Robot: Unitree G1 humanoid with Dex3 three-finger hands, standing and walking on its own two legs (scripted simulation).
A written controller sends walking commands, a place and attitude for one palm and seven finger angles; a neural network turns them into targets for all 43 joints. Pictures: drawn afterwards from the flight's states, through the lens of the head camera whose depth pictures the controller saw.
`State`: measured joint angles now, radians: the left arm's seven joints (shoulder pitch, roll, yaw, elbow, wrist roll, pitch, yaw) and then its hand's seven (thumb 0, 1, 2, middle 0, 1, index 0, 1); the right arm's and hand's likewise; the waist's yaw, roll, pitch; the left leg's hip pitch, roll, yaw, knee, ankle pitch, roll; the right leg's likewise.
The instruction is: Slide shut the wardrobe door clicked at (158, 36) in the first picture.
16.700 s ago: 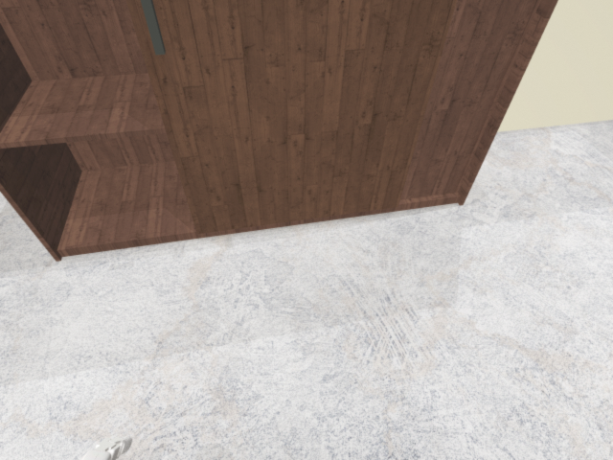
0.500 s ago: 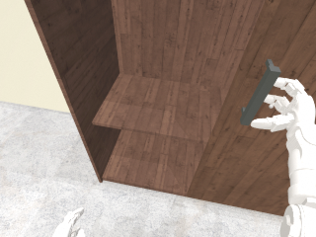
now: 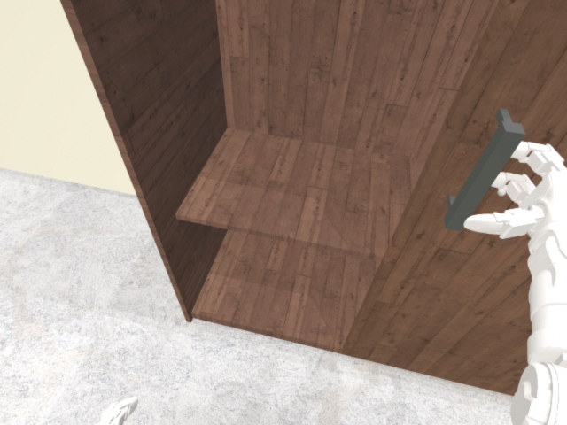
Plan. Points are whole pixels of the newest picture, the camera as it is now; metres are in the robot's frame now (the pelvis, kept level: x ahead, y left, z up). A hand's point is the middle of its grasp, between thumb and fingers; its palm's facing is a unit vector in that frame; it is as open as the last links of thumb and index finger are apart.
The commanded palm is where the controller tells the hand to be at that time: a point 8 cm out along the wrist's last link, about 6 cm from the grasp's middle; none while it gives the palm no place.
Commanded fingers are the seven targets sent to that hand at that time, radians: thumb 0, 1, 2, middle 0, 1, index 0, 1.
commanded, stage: slide the fingers in behind the handle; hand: right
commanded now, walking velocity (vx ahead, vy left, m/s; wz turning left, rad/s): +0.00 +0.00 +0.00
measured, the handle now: (476, 173) +0.47 -0.22 +0.15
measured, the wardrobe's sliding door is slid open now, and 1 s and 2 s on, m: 0.56 0.56 0.56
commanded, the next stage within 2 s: grip the handle and tug to test in 1.58 s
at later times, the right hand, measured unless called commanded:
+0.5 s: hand (485, 192) +0.41 -0.22 +0.16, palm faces +0.14 +0.99 +0.01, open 14.0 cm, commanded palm +0.38 -0.26 +0.16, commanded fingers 0.00 0.50 -0.30 0.30 1.20 0.30 1.20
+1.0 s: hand (469, 192) +0.41 -0.20 +0.16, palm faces +0.15 +0.99 +0.01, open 14.0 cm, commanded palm +0.38 -0.24 +0.16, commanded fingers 0.00 0.50 -0.30 0.30 1.20 0.30 1.20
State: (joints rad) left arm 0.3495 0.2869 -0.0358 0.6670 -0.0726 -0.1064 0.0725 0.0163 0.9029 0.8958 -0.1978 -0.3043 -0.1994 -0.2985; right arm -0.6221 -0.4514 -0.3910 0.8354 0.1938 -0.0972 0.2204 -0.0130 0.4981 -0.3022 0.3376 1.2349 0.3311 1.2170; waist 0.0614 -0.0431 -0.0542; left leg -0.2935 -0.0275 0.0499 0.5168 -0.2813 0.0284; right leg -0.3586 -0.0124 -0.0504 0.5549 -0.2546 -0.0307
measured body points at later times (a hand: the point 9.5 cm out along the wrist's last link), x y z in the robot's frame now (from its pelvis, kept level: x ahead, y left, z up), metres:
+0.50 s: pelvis +0.00 -0.01 +0.00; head +0.01 +0.00 +0.45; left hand +0.14 +0.24 -0.10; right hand +0.40 -0.27 +0.16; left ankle -0.01 +0.10 -0.73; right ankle +0.02 -0.10 -0.73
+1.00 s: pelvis +0.00 +0.00 +0.00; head +0.00 +0.02 +0.45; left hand +0.12 +0.25 -0.10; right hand +0.40 -0.25 +0.16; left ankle -0.01 +0.10 -0.73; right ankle +0.02 -0.10 -0.73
